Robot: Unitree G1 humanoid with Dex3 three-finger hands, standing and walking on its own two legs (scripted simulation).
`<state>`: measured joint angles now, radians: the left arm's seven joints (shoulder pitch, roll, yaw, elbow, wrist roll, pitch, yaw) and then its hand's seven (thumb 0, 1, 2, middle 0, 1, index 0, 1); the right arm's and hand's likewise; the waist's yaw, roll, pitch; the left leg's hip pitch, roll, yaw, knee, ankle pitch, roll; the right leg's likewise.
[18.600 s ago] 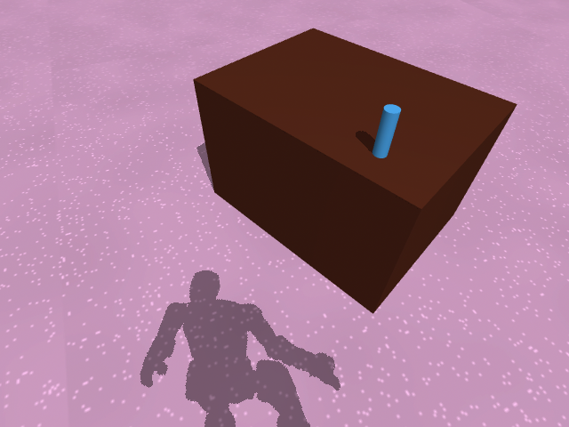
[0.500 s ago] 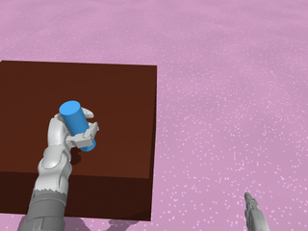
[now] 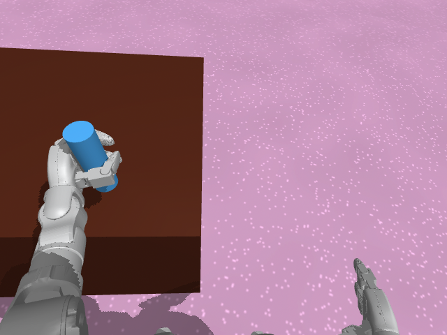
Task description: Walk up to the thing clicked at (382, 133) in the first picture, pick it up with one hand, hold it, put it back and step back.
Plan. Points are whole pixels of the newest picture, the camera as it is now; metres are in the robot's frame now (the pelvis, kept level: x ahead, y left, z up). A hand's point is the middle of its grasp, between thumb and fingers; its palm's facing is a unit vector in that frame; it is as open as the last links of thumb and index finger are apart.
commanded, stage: crouch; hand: left
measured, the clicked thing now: (94, 160) +0.43 +0.21 +0.06
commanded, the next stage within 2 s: lower in 0.34 s
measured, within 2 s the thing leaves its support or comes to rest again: rests again in 1.26 s
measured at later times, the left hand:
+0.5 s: hand (104, 158) +0.46 +0.21 +0.02, palm faces +0.15 -0.99 +0.01, open 5.8 cm
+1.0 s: hand (110, 170) +0.47 +0.21 -0.03, palm faces +0.17 -0.98 +0.01, open 5.8 cm
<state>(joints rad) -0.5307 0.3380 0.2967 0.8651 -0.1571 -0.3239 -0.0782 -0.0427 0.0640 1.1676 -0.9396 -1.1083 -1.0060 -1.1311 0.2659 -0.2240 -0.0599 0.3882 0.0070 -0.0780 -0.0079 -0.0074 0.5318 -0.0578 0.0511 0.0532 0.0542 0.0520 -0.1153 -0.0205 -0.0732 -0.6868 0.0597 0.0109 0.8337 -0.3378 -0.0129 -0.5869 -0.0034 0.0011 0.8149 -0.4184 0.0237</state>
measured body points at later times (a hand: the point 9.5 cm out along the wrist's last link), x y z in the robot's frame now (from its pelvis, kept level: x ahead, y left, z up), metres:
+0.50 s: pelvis +0.01 +0.01 -0.02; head +0.09 +0.05 +0.42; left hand +0.44 +0.26 +0.03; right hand +0.16 -0.25 -0.04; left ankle +0.04 +0.13 -0.70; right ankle -0.01 -0.14 -0.70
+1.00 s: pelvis +0.00 +0.00 -0.05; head +0.12 +0.05 +0.38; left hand +0.46 +0.26 -0.03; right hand +0.16 -0.25 -0.05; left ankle +0.04 +0.13 -0.70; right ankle -0.01 -0.14 -0.70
